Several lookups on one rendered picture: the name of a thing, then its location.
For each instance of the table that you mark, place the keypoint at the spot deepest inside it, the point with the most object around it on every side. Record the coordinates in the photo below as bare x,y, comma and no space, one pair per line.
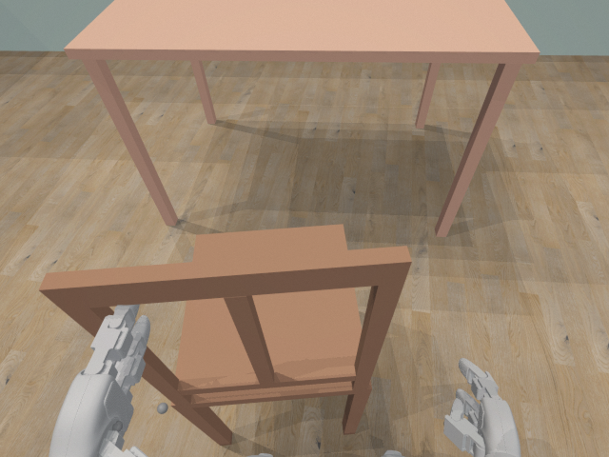
389,31

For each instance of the right robot hand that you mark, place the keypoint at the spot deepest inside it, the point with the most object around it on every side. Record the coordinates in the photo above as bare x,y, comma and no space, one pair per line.
490,426

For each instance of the left robot hand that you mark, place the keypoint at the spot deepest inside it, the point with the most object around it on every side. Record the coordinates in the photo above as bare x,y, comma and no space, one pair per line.
99,395

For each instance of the chair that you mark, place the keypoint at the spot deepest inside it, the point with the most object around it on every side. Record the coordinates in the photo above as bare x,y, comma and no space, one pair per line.
271,315

